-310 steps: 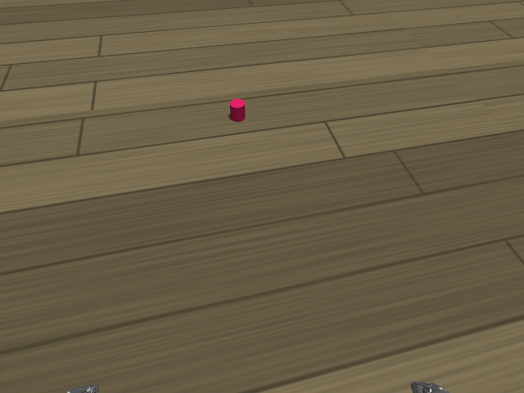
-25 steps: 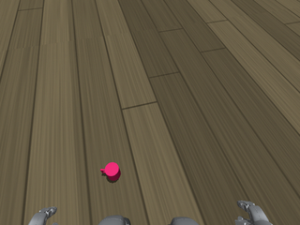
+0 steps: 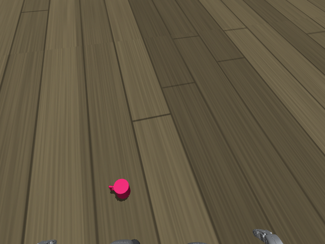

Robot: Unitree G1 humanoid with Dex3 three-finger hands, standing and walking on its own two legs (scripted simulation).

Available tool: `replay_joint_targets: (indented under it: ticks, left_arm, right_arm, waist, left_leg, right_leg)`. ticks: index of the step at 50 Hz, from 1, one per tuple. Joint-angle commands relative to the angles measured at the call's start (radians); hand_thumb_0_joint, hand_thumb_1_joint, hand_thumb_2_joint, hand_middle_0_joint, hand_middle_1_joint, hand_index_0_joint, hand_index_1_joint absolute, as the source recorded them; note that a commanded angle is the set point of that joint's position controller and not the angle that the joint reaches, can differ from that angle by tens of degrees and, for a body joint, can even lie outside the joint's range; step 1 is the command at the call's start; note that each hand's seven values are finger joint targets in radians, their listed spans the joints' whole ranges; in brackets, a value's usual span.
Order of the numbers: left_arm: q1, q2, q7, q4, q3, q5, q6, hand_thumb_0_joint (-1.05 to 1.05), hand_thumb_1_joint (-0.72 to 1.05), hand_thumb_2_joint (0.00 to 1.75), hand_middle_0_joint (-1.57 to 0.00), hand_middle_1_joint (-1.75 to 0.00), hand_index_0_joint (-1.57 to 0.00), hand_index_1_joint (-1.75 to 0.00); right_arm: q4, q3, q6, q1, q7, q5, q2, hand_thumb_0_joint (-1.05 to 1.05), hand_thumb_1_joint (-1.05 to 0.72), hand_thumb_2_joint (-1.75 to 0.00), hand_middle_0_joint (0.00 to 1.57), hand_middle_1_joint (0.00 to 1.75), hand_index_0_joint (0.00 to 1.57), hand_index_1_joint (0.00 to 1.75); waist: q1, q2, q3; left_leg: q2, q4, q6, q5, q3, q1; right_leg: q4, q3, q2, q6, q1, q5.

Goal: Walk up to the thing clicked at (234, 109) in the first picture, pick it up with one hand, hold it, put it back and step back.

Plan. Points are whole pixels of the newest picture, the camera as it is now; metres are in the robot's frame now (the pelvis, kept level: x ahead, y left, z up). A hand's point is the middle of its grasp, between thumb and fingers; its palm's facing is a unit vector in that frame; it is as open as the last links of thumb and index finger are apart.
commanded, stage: walk up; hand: left
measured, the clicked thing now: (119, 188) +0.45 +0.22 -0.73
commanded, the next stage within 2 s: none
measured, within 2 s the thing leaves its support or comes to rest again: neither
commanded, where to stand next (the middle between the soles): +0.06 -0.04 m, yaw +2 degrees
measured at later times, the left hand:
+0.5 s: hand out of the picture +0.09 +0.29 -0.18, palm faces -0.02 -0.92 -0.40, open 7.4 cm
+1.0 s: hand (63, 243) +0.13 +0.25 -0.15, palm faces -0.05 -0.93 -0.37, open 7.4 cm
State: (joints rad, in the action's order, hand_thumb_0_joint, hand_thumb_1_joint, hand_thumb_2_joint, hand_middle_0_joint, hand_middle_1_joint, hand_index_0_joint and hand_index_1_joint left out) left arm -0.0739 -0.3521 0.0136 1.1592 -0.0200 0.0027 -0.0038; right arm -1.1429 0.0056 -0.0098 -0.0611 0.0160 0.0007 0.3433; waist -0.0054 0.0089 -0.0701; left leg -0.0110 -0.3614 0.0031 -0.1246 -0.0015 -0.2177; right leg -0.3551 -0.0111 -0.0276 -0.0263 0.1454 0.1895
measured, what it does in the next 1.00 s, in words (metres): steps on the spot: right foot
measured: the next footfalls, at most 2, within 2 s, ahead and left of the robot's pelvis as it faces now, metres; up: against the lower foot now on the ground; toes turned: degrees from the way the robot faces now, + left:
right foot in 0.86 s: +0.07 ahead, -0.12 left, +0.00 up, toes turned +0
left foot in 1.70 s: -0.02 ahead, +0.13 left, +0.00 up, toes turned -1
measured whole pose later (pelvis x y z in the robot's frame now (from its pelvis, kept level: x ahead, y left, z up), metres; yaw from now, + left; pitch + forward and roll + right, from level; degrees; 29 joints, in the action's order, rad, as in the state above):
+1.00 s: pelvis +0.01 +0.01 -0.01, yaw +0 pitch -2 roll +0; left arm -0.08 -0.34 0.00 1.02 -0.01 0.00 0.01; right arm -1.03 0.03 0.01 -0.18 0.00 0.01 0.37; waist -0.04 0.03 -0.10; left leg 0.01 -0.49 0.00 -0.31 0.01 -0.15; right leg -0.50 0.01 -0.01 -0.01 0.24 0.23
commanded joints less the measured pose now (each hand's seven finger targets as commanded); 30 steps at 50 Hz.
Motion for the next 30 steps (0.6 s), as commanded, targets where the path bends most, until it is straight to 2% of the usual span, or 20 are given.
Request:
replay_joint_targets:
  ticks: [1, 7, 8, 9, 11, 14, 16, 17, 19, 20, 21, 22, 23, 24, 25, 26, 27, 28, 29, 30]
  left_arm:
    - [0.038, -0.205, -0.013, -0.06, -0.038, 0.001, 0.03, 0.0, 0.9, 0.9, -0.2, -0.3, -0.2, -0.3]
    - [0.038, -0.21, -0.016, -0.064, -0.038, 0.001, 0.03, 0.0, 0.9, 0.9, -0.2, -0.3, -0.2, -0.3]
    - [0.046, -0.263, -0.029, -0.077, -0.065, -0.007, 0.021, 0.0, 0.9, 0.9, -0.2, -0.3, -0.2, -0.3]
    - [0.024, -0.256, -0.035, -0.09, -0.067, -0.013, 0.017, 0.0, 0.9, 0.9, -0.2, -0.3, -0.2, -0.3]
    - [0.013, -0.252, -0.038, -0.115, -0.07, -0.015, 0.012, 0.0, 0.9, 0.9, -0.2, -0.3, -0.2, -0.3]
    - [0.024, -0.259, -0.039, -0.151, -0.074, -0.009, -0.004, 0.0, 0.9, 0.9, -0.2, -0.3, -0.2, -0.3]
    - [0.063, -0.276, -0.042, -0.179, -0.079, 0.001, -0.012, 0.0, 0.9, 0.9, -0.2, -0.3, -0.2, -0.3]
    - [0.078, -0.284, -0.043, -0.194, -0.083, 0.006, -0.014, 0.0, 0.9, 0.9, -0.2, -0.3, -0.2, -0.3]
    - [0.125, -0.313, -0.047, -0.225, -0.092, 0.017, -0.016, 0.0, 0.9, 0.9, -0.2, -0.3, -0.2, -0.3]
    - [0.159, -0.326, -0.049, -0.247, -0.098, 0.025, -0.015, 0.0, 0.9, 0.9, -0.2, -0.3, -0.2, -0.3]
    - [0.159, -0.318, -0.049, -0.252, -0.098, 0.03, -0.012, 0.0, 0.9, 0.9, -0.2, -0.3, -0.2, -0.3]
    - [0.161, -0.314, -0.05, -0.26, -0.095, 0.038, -0.007, 0.0, 0.9, 0.9, -0.2, -0.3, -0.2, -0.3]
    - [0.156, -0.268, -0.046, -0.253, -0.081, 0.043, -0.004, 0.0, 0.9, 0.9, -0.2, -0.3, -0.2, -0.3]
    - [0.124, -0.19, -0.034, -0.247, -0.059, 0.039, -0.008, 0.0, 0.9, 0.9, -0.2, -0.3, -0.2, -0.3]
    - [0.077, -0.132, -0.025, -0.25, -0.039, 0.033, -0.006, 0.0, 0.9, 0.9, -0.2, -0.3, -0.2, -0.3]
    - [0.027, -0.212, -0.029, -0.237, -0.06, 0.04, -0.004, 0.0, 0.9, 0.9, -0.2, -0.3, -0.2, -0.3]
    - [0.026, -0.254, -0.029, -0.223, -0.069, 0.039, 0.008, 0.0, 0.9, 0.9, -0.2, -0.3, -0.2, -0.3]
    - [-0.008, -0.258, -0.028, -0.206, -0.07, 0.026, 0.018, 0.0, 0.9, 0.9, -0.2, -0.3, -0.2, -0.3]
    - [-0.041, -0.233, -0.018, -0.184, -0.066, 0.019, 0.019, 0.0, 0.9, 0.9, -0.2, -0.3, -0.2, -0.3]
    - [-0.04, -0.235, -0.013, -0.192, -0.067, 0.023, 0.023, 0.0, 0.9, 0.9, -0.2, -0.3, -0.2, -0.3]
  right_arm:
    - [0.062, 0.039, -0.023, 0.051, -0.011, 0.0, 0.218, 0.0, -0.9, -0.9, 0.2, 0.3, 0.2, 0.3]
    - [0.067, 0.04, -0.017, 0.055, -0.013, 0.0, 0.218, 0.0, -0.9, -0.9, 0.2, 0.3, 0.2, 0.3]
    - [0.066, 0.062, 0.004, 0.065, -0.011, -0.001, 0.273, 0.0, -0.9, -0.9, 0.2, 0.3, 0.2, 0.3]
    - [0.076, 0.063, 0.012, 0.052, -0.013, 0.007, 0.256, 0.0, -0.9, -0.9, 0.2, 0.3, 0.2, 0.3]
    - [0.102, 0.069, 0.023, 0.043, -0.012, 0.01, 0.254, 0.0, -0.9, -0.9, 0.2, 0.3, 0.2, 0.3]
    - [0.139, 0.08, 0.042, 0.049, -0.011, 0.005, 0.255, 0.0, -0.9, -0.9, 0.2, 0.3, 0.2, 0.3]
    - [0.152, 0.083, 0.053, 0.023, -0.007, -0.003, 0.25, 0.0, -0.9, -0.9, 0.2, 0.3, 0.2, 0.3]
    - [0.158, 0.084, 0.058, 0.011, -0.004, -0.004, 0.246, 0.0, -0.9, -0.9, 0.2, 0.3, 0.2, 0.3]
    - [0.176, 0.09, 0.071, -0.019, 0.004, -0.011, 0.226, 0.0, -0.9, -0.9, 0.2, 0.3, 0.2, 0.3]
    - [0.179, 0.092, 0.075, -0.07, 0.008, -0.016, 0.227, 0.0, -0.9, -0.9, 0.2, 0.3, 0.2, 0.3]
    - [0.181, 0.098, 0.075, -0.077, 0.013, -0.017, 0.231, 0.0, -0.9, -0.9, 0.2, 0.3, 0.2, 0.3]
    - [0.184, 0.102, 0.066, -0.107, 0.017, -0.019, 0.23, 0.0, -0.9, -0.9, 0.2, 0.3, 0.2, 0.3]
    - [0.169, 0.104, 0.049, -0.139, 0.02, -0.024, 0.218, 0.0, -0.9, -0.9, 0.2, 0.3, 0.2, 0.3]
    - [0.155, 0.105, 0.027, -0.146, 0.015, -0.039, 0.228, 0.0, -0.9, -0.9, 0.2, 0.3, 0.2, 0.3]
    - [0.163, 0.111, -0.002, -0.146, 0.007, -0.061, 0.284, 0.0, -0.9, -0.9, 0.2, 0.3, 0.2, 0.3]
    - [0.191, 0.132, -0.015, -0.123, 0.006, -0.055, 0.395, 0.0, -0.9, -0.9, 0.2, 0.3, 0.2, 0.3]
    - [0.21, 0.132, -0.02, -0.065, 0.004, -0.051, 0.376, 0.0, -0.9, -0.9, 0.2, 0.3, 0.2, 0.3]
    - [0.227, 0.115, -0.023, -0.027, 0.002, -0.054, 0.317, 0.0, -0.9, -0.9, 0.2, 0.3, 0.2, 0.3]
    - [0.223, 0.102, -0.034, -0.032, -0.002, -0.051, 0.277, 0.0, -0.9, -0.9, 0.2, 0.3, 0.2, 0.3]
    - [0.228, 0.108, -0.045, -0.065, -0.003, -0.048, 0.293, 0.0, -0.9, -0.9, 0.2, 0.3, 0.2, 0.3]
  waist:
    - [0.001, -0.007, 0.127]
    - [-0.001, -0.02, 0.133]
    - [0.004, 0.001, 0.038]
    - [0.006, -0.003, 0.081]
    - [0.007, -0.012, 0.145]
    - [0.01, -0.028, 0.171]
    - [-0.004, -0.08, 0.176]
    - [-0.006, -0.113, 0.171]
    - [-0.012, -0.195, 0.118]
    - [-0.031, -0.235, 0.106]
    - [-0.03, -0.213, 0.088]
    - [-0.05, -0.207, 0.104]
    - [-0.067, -0.146, 0.146]
    - [-0.06, 0.061, 0.124]
    - [-0.041, 0.162, 0.082]
    - [-0.035, 0.167, 0.082]
    - [-0.021, 0.123, 0.029]
    - [0.002, 0.104, 0.016]
    - [0.013, 0.092, 0.042]
    - [-0.002, 0.111, 0.07]
  left_leg:
    - [-0.124, 0.061, -0.019, 0.017, 0.117, 0.061]
    - [-0.117, 0.032, -0.019, 0.087, 0.099, 0.088]
    - [-0.11, -0.037, -0.019, 0.29, 0.1, 0.04]
    - [-0.116, -0.068, -0.024, 0.369, 0.088, 0.063]
    - [-0.111, -0.108, -0.034, 0.388, 0.082, 0.085]
    - [-0.093, -0.155, -0.037, 0.275, 0.074, 0.075]
    - [-0.058, -0.235, -0.038, 0.136, 0.049, 0.052]
    - [-0.035, -0.296, -0.034, 0.038, 0.029, 0.051]
    - [0.027, -0.455, -0.021, -0.258, 0.017, 0.012]
    - [0.02, -0.513, -0.026, -0.34, 0.027, 0.008]
    - [0.015, -0.53, -0.028, -0.379, 0.038, 0.006]
    - [-0.004, -0.429, -0.035, -0.342, 0.039, 0.021]
    - [-0.017, -0.235, -0.04, -0.32, 0.053, 0.072]
    - [-0.104, 0.076, -0.063, -0.447, 0.252, 0.072]
    - [-0.226, 0.187, -0.099, -0.518, 0.513, 0.12]
    - [-0.318, 0.227, -0.191, -0.728, 0.65, 0.029]
    - [-0.314, 0.217, -0.212, -0.716, 0.618, -0.01]
    - [-0.249, 0.172, -0.179, -0.553, 0.48, 0.014]
    - [-0.219, 0.15, -0.16, -0.454, 0.412, 0.06]
    - [-0.231, 0.136, -0.165, -0.378, 0.39, 0.126]
  right_leg:
    - [0.067, 0.086, -0.093, 0.046, -0.014, -0.043]
    - [0.07, 0.082, -0.101, 0.041, -0.01, -0.09]
    - [-0.012, 0.086, -0.11, 0.046, 0.049, -0.277]
    - [-0.039, 0.073, -0.112, 0.05, 0.032, -0.33]
    - [-0.077, 0.068, -0.11, 0.06, 0.022, -0.343]
    - [-0.091, 0.096, -0.129, 0.088, 0.063, -0.262]
    - [-0.085, 0.141, -0.178, 0.126, 0.096, -0.216]
    - [-0.077, 0.169, -0.213, 0.153, 0.132, -0.205]
    - [-0.035, 0.237, -0.3, 0.227, 0.228, -0.193]
    - [-0.033, 0.259, -0.334, 0.251, 0.272, -0.161]
    - [-0.044, 0.241, -0.324, 0.255, 0.299, -0.097]
    - [-0.085, 0.216, -0.288, 0.223, 0.273, -0.029]
    - [-0.161, 0.154, -0.217, 0.166, 0.248, 0.116]
    - [-0.351, 0.059, -0.075, 0.096, 0.278, 0.323]
    - [-0.495, 0.06, 0.066, 0.052, 0.417, 0.365]
    - [-0.541, 0.156, 0.033, 0.057, 0.413, 0.387]
    - [-0.563, 0.167, 0.008, 0.057, 0.4, 0.361]
    - [-0.551, 0.169, -0.002, 0.045, 0.386, 0.309]
    - [-0.527, 0.169, 0.01, 0.041, 0.359, 0.265]
    - [-0.486, 0.148, 0.007, 0.041, 0.355, 0.255]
